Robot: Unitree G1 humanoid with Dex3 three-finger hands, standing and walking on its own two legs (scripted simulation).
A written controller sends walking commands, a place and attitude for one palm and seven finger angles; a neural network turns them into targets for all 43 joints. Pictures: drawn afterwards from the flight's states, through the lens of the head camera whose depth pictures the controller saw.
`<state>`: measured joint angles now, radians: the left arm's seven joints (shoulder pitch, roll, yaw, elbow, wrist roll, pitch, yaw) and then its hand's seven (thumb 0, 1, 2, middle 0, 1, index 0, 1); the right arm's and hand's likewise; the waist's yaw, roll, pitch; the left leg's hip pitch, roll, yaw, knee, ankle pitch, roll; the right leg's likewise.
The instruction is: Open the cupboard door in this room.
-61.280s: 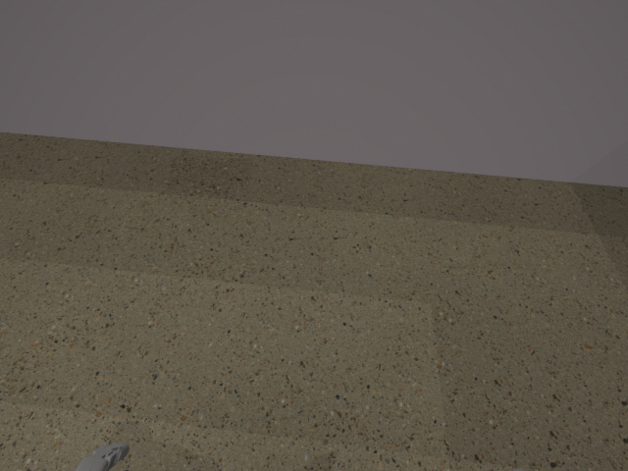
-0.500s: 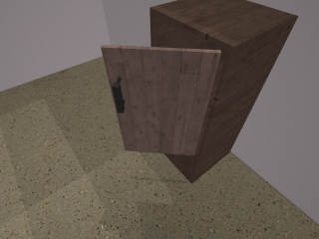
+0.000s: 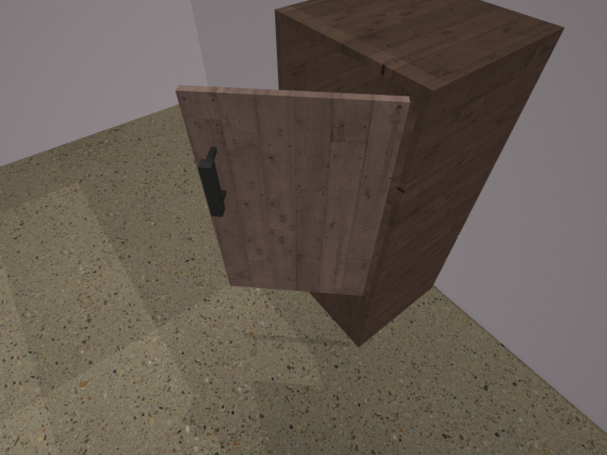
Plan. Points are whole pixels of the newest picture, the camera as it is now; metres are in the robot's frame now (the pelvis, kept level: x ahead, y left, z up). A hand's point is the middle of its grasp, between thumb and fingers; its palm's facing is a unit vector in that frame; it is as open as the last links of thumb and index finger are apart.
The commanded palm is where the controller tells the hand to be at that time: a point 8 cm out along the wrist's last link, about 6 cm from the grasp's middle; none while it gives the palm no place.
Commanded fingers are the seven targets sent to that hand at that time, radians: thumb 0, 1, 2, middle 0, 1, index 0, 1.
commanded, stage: come to a stop and stand still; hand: left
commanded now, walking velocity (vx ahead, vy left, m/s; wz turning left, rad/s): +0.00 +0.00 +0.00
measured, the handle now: (215, 182) +0.57 +0.20 +0.00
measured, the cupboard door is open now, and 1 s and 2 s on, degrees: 47 47 47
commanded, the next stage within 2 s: look again from close up in 0.66 s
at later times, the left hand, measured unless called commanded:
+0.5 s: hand out of the picture +0.04 +0.16 -0.17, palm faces +0.01 -0.98 -0.20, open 7.3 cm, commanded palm none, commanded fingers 0.00 0.90 0.90 -0.20 -0.30 -0.20 -0.30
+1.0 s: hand out of the picture +0.04 +0.15 -0.17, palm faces +0.03 -0.98 -0.19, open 7.3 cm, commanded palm none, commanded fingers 0.00 0.90 0.90 -0.20 -0.30 -0.20 -0.30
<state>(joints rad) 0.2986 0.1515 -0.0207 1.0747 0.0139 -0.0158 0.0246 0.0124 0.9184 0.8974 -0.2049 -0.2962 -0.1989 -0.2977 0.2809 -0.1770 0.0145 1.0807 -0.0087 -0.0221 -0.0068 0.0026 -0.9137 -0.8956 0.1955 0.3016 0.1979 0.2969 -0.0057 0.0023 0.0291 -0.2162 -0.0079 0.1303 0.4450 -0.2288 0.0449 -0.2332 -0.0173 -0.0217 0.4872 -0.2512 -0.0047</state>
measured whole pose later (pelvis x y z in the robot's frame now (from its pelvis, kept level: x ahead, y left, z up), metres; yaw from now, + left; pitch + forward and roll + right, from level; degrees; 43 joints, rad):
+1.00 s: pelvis +0.04 -0.02 +0.00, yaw +1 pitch +0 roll +1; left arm 0.27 0.16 -0.01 1.11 0.01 -0.02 0.03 0.01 0.92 0.90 -0.20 -0.30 -0.20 -0.30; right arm 0.25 -0.15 0.01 1.15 -0.01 -0.03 -0.03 0.00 -0.92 -0.90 0.20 0.30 0.20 0.30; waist 0.00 -0.01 0.04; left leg -0.14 0.01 0.11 0.41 -0.26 0.01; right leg -0.15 0.01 -0.04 0.43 -0.29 -0.03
